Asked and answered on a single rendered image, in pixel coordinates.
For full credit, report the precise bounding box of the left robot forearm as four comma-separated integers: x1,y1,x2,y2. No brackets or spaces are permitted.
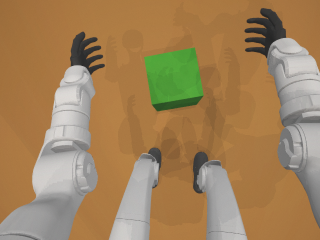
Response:
32,65,96,194

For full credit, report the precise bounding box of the right robot hand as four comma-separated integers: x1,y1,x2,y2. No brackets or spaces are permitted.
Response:
244,8,286,58

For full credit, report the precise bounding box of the left robot hand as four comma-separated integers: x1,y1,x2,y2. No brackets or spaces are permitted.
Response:
70,32,105,75

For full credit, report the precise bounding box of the carton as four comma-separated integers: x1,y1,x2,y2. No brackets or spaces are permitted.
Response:
144,47,204,112

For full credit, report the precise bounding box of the right robot upper arm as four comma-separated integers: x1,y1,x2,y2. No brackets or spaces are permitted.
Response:
277,123,320,229

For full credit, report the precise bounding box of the left robot upper arm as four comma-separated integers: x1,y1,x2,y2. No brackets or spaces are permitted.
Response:
0,150,98,240

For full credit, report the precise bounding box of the right robot forearm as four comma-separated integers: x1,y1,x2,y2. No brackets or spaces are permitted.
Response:
267,38,320,127

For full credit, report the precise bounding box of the robot right foot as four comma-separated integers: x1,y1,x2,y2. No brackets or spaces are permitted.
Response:
193,152,208,194

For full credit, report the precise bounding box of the right robot thigh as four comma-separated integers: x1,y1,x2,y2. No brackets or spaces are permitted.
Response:
199,164,248,240

